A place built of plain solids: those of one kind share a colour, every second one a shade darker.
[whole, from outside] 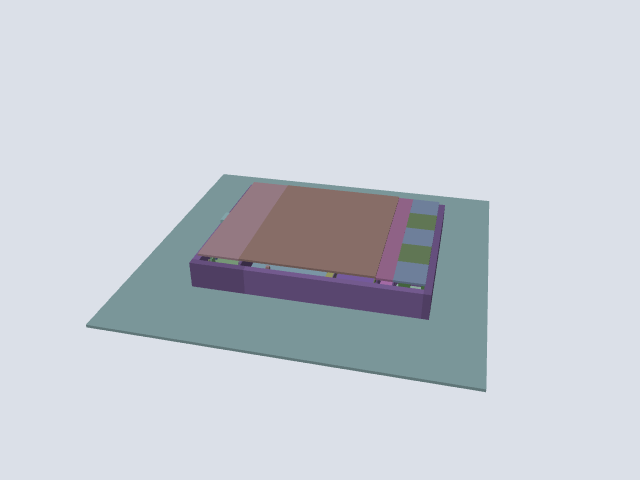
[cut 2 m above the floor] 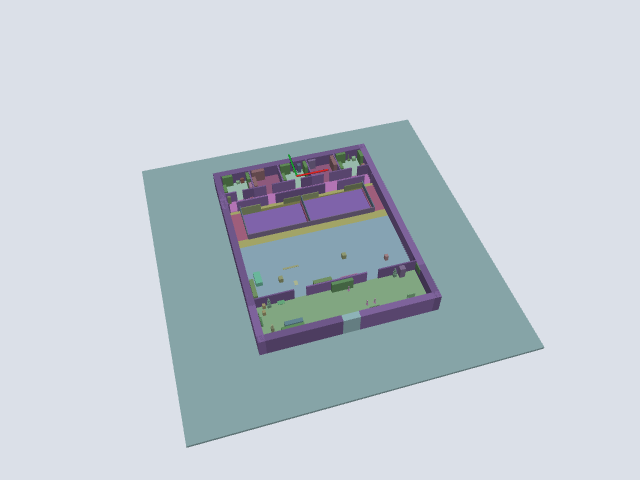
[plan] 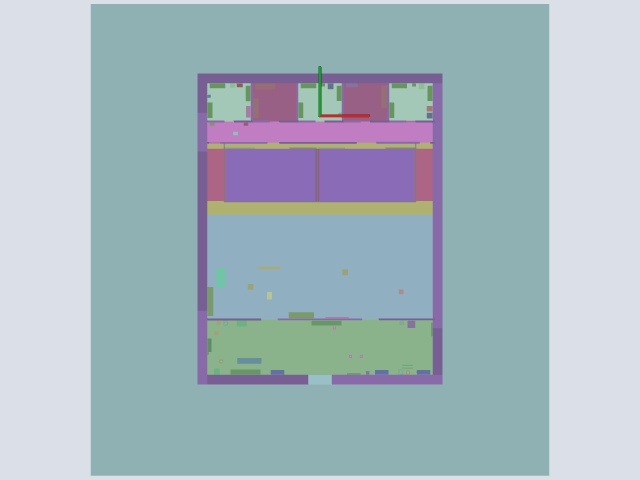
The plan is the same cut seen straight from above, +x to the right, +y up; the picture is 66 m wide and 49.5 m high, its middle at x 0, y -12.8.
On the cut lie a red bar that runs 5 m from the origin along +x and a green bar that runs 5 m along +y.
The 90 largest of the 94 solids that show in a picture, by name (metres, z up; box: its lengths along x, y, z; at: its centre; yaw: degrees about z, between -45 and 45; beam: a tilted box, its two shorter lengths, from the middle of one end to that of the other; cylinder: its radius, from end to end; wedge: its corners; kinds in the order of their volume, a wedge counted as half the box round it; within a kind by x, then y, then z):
{
 "ground_under_all_1": {"box": [47.27, 48.66, 0.4], "at": [0.0, -12.79, -0.75]},
 "wall_1": {"box": [1.0, 7.6, 3.84], "at": [-12.13, -23.89, 1.32]},
 "wall_2": {"box": [1.0, 20.01, 3.84], "at": [-12.13, -11.88, 1.32]},
 "wall_3": {"box": [1.0, 4.0, 3.84], "at": [-12.13, -1.68, 1.32]},
 "wall_4": {"box": [1.0, 5.85, 3.84], "at": [-12.13, 1.45, 1.32]},
 "wall_5": {"box": [1.97, 0.2, 3.84], "at": [-10.84, -0.58, 1.32]},
 "wall_6": {"box": [6.49, 1.0, 3.84], "at": [-9.38, 3.87, 1.32]},
 "wall_7": {"box": [5.76, 0.2, 3.84], "at": [-8.95, -20.99, 1.32]},
 "wall_8": {"box": [1.97, 0.2, 3.84], "at": [-7.92, -0.58, 1.32]},
 "wall_9": {"box": [4.88, 0.2, 3.84], "at": [-7.84, -2.78, 1.32]},
 "wall_10": {"box": [0.2, 4.25, 3.84], "at": [-7.04, 1.45, 1.32]},
 "wall_11": {"box": [11.43, 1.0, 3.84], "at": [-6.91, -27.19, 1.32]},
 "wall_12": {"box": [1.97, 0.2, 3.84], "at": [-6.15, -0.58, 1.32]},
 "wall_13": {"box": [6.49, 1.0, 3.84], "at": [-4.69, 3.87, 1.32]},
 "wall_14": {"box": [3.74, 0.2, 3.84], "at": [-2.35, -0.58, 1.32]},
 "wall_15": {"box": [0.2, 4.25, 3.84], "at": [-2.35, 1.45, 1.32]},
 "wall_16": {"box": [8.0, 0.2, 3.84], "at": [-0.2, -2.78, 1.32]},
 "wall_17": {"box": [8.74, 0.2, 3.84], "at": [0.0, -20.99, 1.32]},
 "wall_18": {"box": [6.49, 1.0, 3.84], "at": [0.0, 3.87, 1.32]},
 "wall_19": {"box": [1.97, 0.2, 3.84], "at": [1.46, -0.58, 1.32]},
 "wall_20": {"box": [0.2, 4.25, 3.84], "at": [2.35, 1.45, 1.32]},
 "wall_21": {"box": [1.97, 0.2, 3.84], "at": [3.23, -0.58, 1.32]},
 "wall_22": {"box": [6.49, 1.0, 3.84], "at": [4.69, 3.87, 1.32]},
 "wall_23": {"box": [11.43, 1.0, 3.84], "at": [6.91, -27.19, 1.32]},
 "wall_24": {"box": [3.74, 0.2, 3.84], "at": [7.04, -0.58, 1.32]},
 "wall_25": {"box": [0.2, 4.25, 3.84], "at": [7.04, 1.45, 1.32]},
 "wall_26": {"box": [1.97, 0.2, 3.84], "at": [7.92, -0.58, 1.32]},
 "wall_27": {"box": [4.49, 0.2, 3.84], "at": [8.04, -2.78, 1.32]},
 "wall_28": {"box": [5.76, 0.2, 3.84], "at": [8.95, -20.99, 1.32]},
 "wall_29": {"box": [6.49, 1.0, 3.84], "at": [9.38, 3.87, 1.32]},
 "wall_30": {"box": [1.97, 0.2, 3.84], "at": [10.84, -0.58, 1.32]},
 "wall_31": {"box": [1.0, 7.6, 3.84], "at": [12.13, -23.89, 1.32]},
 "wall_32": {"box": [1.0, 20.01, 3.84], "at": [12.13, -11.88, 1.32]},
 "wall_33": {"box": [1.0, 4.0, 3.84], "at": [12.13, -1.68, 1.32]},
 "wall_34": {"box": [1.0, 5.85, 3.84], "at": [12.13, 1.45, 1.32]},
 "floor_yard_1": {"box": [23.45, 10.8, 1.16], "at": [0.0, -15.59, -0.02]},
 "floor_lobby_1": {"box": [23.45, 5.8, 1.16], "at": [0.0, -23.89, -0.02]},
 "ceil_hall_1": {"box": [23.45, 18.21, 0.3], "at": [0.0, -11.88, 4.16]},
 "floor_plot_1": {"box": [9.2, 5.41, 0.6], "at": [-5.08, -6.08, -0.3]},
 "floor_plot_2": {"box": [9.75, 5.41, 0.92], "at": [4.8, -6.08, -0.14]},
 "floor_store_1": {"box": [4.69, 4.05, 1.16], "at": [-9.38, 1.45, -0.02]},
 "floor_store_2": {"box": [4.69, 4.05, 1.16], "at": [0.0, 1.45, -0.02]},
 "floor_store_3": {"box": [4.69, 4.05, 1.16], "at": [9.38, 1.45, -0.02]},
 "floor_back_corridor_1": {"box": [23.45, 2.2, 1.16], "at": [0.0, -1.68, -0.02]},
 "floor_walkway_1": {"box": [23.45, 1.4, 1.16], "at": [0.0, -9.49, -0.02]},
 "floor_walkway_2": {"box": [23.45, 0.6, 1.16], "at": [0.0, -3.08, -0.02]},
 "floor_office_1": {"box": [4.69, 4.05, 1.16], "at": [-4.69, 1.45, -0.02]},
 "floor_office_2": {"box": [4.69, 4.05, 1.16], "at": [4.69, 1.45, -0.02]},
 "ceil_lobby_1": {"box": [23.45, 5.8, 0.3], "at": [0.0, -23.89, 4.11]},
 "floor_baulk_1": {"box": [2.05, 5.41, 1.16], "at": [-10.7, -6.08, -0.02]},
 "floor_baulk_2": {"box": [0.4, 5.41, 1.16], "at": [-0.28, -6.08, -0.02]},
 "floor_baulk_3": {"box": [2.05, 5.41, 1.16], "at": [10.7, -6.08, -0.02]},
 "ceil_store_1": {"box": [4.69, 4.05, 0.3], "at": [-9.38, 1.45, 3.96]},
 "ceil_store_2": {"box": [4.69, 4.05, 0.3], "at": [0.0, 1.45, 3.96]},
 "ceil_store_3": {"box": [4.69, 4.05, 0.3], "at": [9.38, 1.45, 3.96]},
 "ceil_back_corridor_1": {"box": [23.45, 2.2, 0.3], "at": [0.0, -1.68, 3.96]},
 "shelves_store_1": {"box": [0.5, 1.6, 2.0], "at": [-11.35, 0.57, 1.56]},
 "shelves_store_2": {"box": [1.6, 0.5, 2.0], "at": [-10.57, 3.09, 1.56]},
 "shelves_store_3": {"box": [0.5, 1.6, 2.0], "at": [-7.42, 2.32, 1.56]},
 "shelves_store_4": {"box": [0.5, 1.6, 2.0], "at": [-1.97, 0.57, 1.56]},
 "shelves_store_5": {"box": [1.6, 0.5, 2.0], "at": [-1.2, 3.09, 1.56]},
 "shelves_store_6": {"box": [0.5, 1.6, 2.0], "at": [1.97, 2.32, 1.56]},
 "shelves_store_7": {"box": [0.5, 1.6, 2.0], "at": [7.42, 0.57, 1.56]},
 "shelves_store_8": {"box": [1.6, 0.5, 2.0], "at": [8.19, 3.09, 1.56]},
 "shelves_store_9": {"box": [0.5, 1.6, 2.0], "at": [11.35, 2.32, 1.56]},
 "ceil_office_1": {"box": [4.69, 4.05, 0.3], "at": [-4.69, 1.45, 3.96]},
 "ceil_office_2": {"box": [4.69, 4.05, 0.3], "at": [4.69, 1.45, 3.96]},
 "door_leaf_1": {"box": [2.4, 0.97, 4.43], "at": [0.0, -27.2, 1.61]},
 "cabinets_office_1": {"box": [0.6, 2.05, 2.0], "at": [-6.61, 0.8, 1.56]},
 "cabinets_office_2": {"box": [2.05, 0.6, 2.0], "at": [-5.66, 3.04, 1.56]},
 "cabinets_office_3": {"box": [0.6, 2.3, 2.0], "at": [6.61, 1.97, 1.56]},
 "cabinets_hall_1": {"box": [0.6, 3.0, 2.0], "at": [-11.29, -19.14, 1.56]},
 "cabinets_hall_2": {"box": [2.6, 0.6, 2.0], "at": [-1.93, -20.56, 1.56]},
 "lockers_lobby_1": {"box": [3.1, 0.5, 1.8], "at": [-7.67, -26.41, 1.46]},
 "lockers_lobby_2": {"box": [3.1, 0.5, 1.8], "at": [0.68, -21.37, 1.46]},
 "rail_far_1": {"box": [19.87, 0.12, 2.21], "at": [0.0, -8.85, 0.51]},
 "rail_baulk_1": {"box": [0.12, 5.91, 2.21], "at": [-9.88, -5.84, 0.51]},
 "rail_baulk_2": {"box": [0.12, 5.41, 2.21], "at": [-0.28, -6.09, 0.51]},
 "rail_baulk_3": {"box": [0.12, 5.91, 2.21], "at": [9.88, -5.84, 0.51]},
 "rail_end_1": {"box": [3.09, 0.12, 2.21], "at": [-8.27, -3.32, 0.51]},
 "rail_end_2": {"box": [2.79, 0.12, 2.21], "at": [-1.73, -3.32, 0.51]},
 "rail_end_3": {"box": [2.79, 0.12, 2.21], "at": [1.18, -3.32, 0.51]},
 "rail_end_4": {"box": [3.04, 0.12, 2.21], "at": [8.3, -3.32, 0.51]},
 "desk_lobby_1": {"box": [2.5, 0.6, 1.05], "at": [-7.28, -25.26, 1.08]},
 "console_hall_1": {"box": [0.95, 2.0, 0.79], "at": [-10.22, -16.68, 0.95]},
 "drinks_machine_lobby_1": {"box": [0.8, 0.75, 1.85], "at": [9.43, -21.5, 1.48]},
 "lockers_store_1": {"box": [0.48, 1.2, 1.8], "at": [-7.41, 0.42, 1.46]},
 "shelf_office_1": {"box": [1.2, 0.4, 1.8], "at": [3.29, 3.14, 1.46]},
 "step_cable_cover_1": {"box": [2.3, 0.3, 1.2], "at": [-5.22, -15.69, 0.0]},
 "step_strewn_mat_1": {"box": [0.51, 0.77, 1.19], "at": [-5.21, -18.56, -0.01]}
}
